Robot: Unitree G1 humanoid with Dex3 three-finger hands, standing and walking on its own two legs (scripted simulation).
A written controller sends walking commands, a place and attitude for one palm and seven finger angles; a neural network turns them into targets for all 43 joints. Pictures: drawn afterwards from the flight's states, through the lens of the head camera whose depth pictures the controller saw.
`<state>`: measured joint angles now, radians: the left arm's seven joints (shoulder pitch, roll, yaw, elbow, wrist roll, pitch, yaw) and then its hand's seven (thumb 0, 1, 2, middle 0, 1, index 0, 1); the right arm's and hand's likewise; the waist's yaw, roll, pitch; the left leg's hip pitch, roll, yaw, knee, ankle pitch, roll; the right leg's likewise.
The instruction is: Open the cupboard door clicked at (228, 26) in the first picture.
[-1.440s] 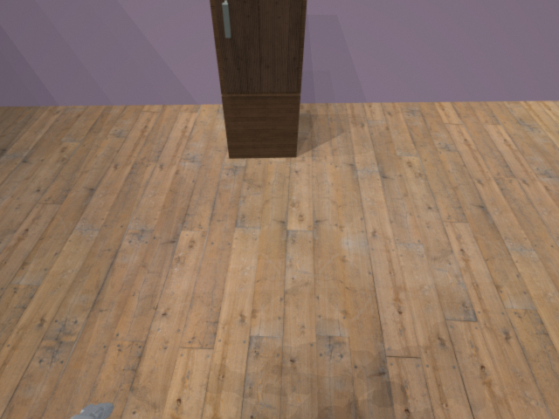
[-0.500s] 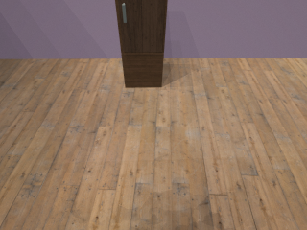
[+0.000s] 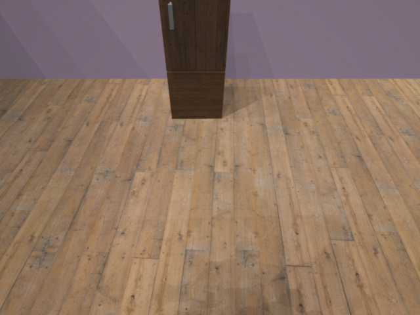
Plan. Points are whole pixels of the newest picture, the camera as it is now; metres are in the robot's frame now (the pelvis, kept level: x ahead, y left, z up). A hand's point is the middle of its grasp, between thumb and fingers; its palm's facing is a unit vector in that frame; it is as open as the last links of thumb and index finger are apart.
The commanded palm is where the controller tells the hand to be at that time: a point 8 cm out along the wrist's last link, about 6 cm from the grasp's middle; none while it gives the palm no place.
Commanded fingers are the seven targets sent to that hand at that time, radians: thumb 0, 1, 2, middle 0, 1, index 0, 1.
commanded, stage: look at it before walking up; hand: left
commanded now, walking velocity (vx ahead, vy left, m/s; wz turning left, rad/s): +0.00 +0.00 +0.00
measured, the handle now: (171, 15) +1.52 +0.30 -0.03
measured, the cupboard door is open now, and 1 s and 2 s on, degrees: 0 0 0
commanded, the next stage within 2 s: walk to a spot facing it in 0.20 s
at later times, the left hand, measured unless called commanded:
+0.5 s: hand out of the picture +0.05 +0.22 -0.18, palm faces +0.01 -0.97 -0.26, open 7.4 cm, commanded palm none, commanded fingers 0.00 0.90 0.90 -0.20 -0.30 -0.20 -0.30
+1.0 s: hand (150, 250) +0.31 +0.18 -0.19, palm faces -0.02 -0.98 -0.21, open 7.3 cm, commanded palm none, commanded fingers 0.00 0.90 0.90 -0.20 -0.30 -0.20 -0.30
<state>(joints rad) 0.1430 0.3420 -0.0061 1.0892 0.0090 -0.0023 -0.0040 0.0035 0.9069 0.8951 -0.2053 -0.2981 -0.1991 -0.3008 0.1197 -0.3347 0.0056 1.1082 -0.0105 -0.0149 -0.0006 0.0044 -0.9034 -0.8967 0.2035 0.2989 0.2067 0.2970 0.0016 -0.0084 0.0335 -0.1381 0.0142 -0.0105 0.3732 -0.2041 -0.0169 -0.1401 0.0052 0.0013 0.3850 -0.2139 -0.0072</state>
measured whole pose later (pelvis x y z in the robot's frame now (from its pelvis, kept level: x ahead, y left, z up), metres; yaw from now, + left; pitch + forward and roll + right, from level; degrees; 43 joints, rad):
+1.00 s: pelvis +0.19 -0.02 -0.03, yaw +1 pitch -1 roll +0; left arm 0.11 0.21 0.06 0.99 0.02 -0.06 -0.02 0.01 0.93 0.90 -0.20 -0.30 -0.19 -0.30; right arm 0.57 -0.08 -0.02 1.24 -0.02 -0.06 -0.02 0.00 -0.90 -0.90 0.20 0.30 0.21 0.30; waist -0.06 0.00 0.09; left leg 0.01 0.07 0.06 0.63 -0.51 -0.01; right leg -0.44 -0.06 -0.15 0.62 -0.16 -0.06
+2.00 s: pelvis +0.61 -0.03 -0.02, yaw +6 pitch -2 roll +0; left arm 0.15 0.16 0.05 1.02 0.02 -0.07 0.00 0.00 0.91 0.90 -0.20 -0.30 -0.19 -0.30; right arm 0.37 -0.14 -0.06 1.16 -0.02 -0.01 0.00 0.01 -0.91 -0.90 0.20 0.30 0.20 0.30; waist -0.05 0.03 0.08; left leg -0.41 0.11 0.04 1.24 -0.36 0.01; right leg -0.32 -0.06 -0.21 0.59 -0.23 -0.05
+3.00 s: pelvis +0.94 +0.00 -0.01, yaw +7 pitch -1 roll +0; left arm 0.20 0.15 0.06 1.03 0.02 -0.07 0.02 -0.02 0.95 0.89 -0.20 -0.30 -0.20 -0.30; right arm 0.33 -0.15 -0.05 1.12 -0.03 -0.02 -0.01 0.01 -0.91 -0.90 0.20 0.30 0.20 0.30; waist -0.03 0.04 0.04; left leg -0.43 0.10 0.07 1.07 -0.35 0.00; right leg -0.23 -0.02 -0.18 0.46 -0.22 -0.06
